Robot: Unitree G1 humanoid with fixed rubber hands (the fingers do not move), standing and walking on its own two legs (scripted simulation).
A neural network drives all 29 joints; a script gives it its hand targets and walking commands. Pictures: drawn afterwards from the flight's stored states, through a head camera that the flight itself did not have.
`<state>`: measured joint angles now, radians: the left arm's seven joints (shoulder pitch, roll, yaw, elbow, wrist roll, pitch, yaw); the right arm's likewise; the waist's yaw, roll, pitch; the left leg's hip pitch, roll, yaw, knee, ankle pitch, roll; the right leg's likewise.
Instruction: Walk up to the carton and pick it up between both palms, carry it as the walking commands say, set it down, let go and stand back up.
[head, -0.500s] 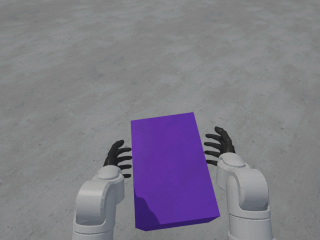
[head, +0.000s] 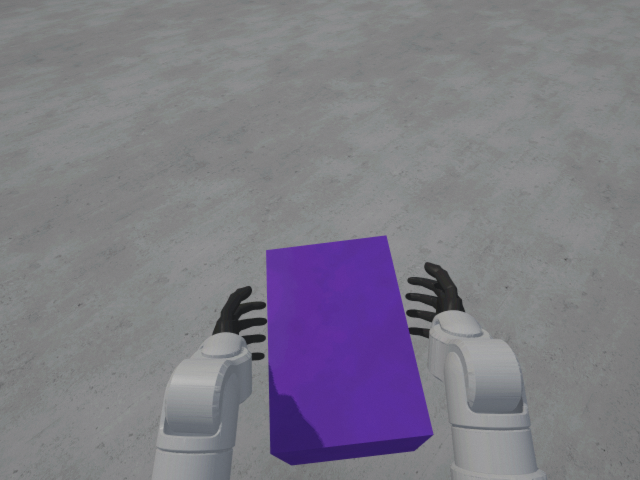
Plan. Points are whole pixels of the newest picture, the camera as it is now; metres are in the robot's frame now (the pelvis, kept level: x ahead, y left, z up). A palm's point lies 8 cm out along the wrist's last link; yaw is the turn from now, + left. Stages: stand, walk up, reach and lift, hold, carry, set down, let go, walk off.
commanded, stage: carry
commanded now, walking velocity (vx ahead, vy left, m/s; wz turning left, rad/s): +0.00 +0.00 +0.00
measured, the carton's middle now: (339, 349) +0.32 +0.00 -0.02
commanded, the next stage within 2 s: none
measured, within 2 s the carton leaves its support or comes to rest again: neither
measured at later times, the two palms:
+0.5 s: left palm (226, 405) +0.20 +0.12 +0.07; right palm (470, 382) +0.23 -0.13 +0.08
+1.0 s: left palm (219, 422) +0.18 +0.13 +0.07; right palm (472, 403) +0.21 -0.13 +0.08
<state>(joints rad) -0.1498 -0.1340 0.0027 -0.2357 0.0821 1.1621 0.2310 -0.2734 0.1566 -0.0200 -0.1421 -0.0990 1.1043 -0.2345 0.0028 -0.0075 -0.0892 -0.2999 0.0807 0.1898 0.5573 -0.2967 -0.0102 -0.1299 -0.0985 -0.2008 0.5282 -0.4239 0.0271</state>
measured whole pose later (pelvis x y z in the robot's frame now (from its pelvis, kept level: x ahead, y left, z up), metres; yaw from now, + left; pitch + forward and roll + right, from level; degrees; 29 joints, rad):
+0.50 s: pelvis -0.05 +0.00 +0.00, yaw -1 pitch +0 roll +1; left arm -0.08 -0.13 -0.02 -0.18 0.09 1.04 0.20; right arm -0.21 0.14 -0.02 -0.07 -0.11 0.98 -0.20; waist 0.00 -0.02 -0.07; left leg -0.30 0.09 0.20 0.53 -0.21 0.00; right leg -0.16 -0.09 -0.20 0.55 -0.38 0.00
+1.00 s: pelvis -0.08 +0.00 +0.00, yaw -1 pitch +0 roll +0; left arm -0.11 -0.13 0.00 -0.16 0.09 1.05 0.20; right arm -0.22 0.15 -0.03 -0.06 -0.10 0.99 -0.19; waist 0.00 -0.02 -0.06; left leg -0.33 0.10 0.19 0.50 -0.15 0.01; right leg -0.20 -0.08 -0.20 0.55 -0.34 0.00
